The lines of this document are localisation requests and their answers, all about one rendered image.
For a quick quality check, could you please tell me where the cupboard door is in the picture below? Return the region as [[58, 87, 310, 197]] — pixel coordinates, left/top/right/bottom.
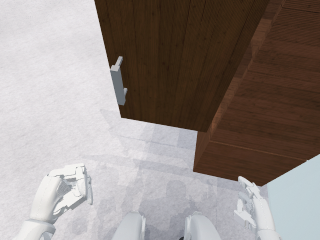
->
[[94, 0, 270, 133]]

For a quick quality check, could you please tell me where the left robot hand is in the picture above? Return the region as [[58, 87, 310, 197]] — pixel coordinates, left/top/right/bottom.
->
[[29, 163, 93, 225]]

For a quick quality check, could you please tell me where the robot right forearm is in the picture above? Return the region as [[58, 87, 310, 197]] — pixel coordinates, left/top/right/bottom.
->
[[255, 229, 283, 240]]

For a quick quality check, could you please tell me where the right robot hand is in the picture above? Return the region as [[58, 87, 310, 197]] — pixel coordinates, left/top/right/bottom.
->
[[234, 176, 276, 235]]

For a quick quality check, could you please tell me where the robot thigh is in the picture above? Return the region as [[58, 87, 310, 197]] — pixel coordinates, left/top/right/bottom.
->
[[111, 213, 146, 240], [184, 214, 221, 240]]

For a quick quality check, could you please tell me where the handle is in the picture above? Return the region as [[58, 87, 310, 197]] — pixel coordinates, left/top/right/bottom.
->
[[110, 56, 128, 106]]

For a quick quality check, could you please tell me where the robot right thigh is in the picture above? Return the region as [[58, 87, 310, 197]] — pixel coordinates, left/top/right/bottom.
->
[[184, 214, 221, 240]]

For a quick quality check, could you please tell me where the robot left thigh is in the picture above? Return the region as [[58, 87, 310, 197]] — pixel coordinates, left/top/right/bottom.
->
[[111, 213, 146, 240]]

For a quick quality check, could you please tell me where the robot left forearm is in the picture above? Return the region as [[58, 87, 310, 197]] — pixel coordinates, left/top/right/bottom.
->
[[12, 219, 56, 240]]

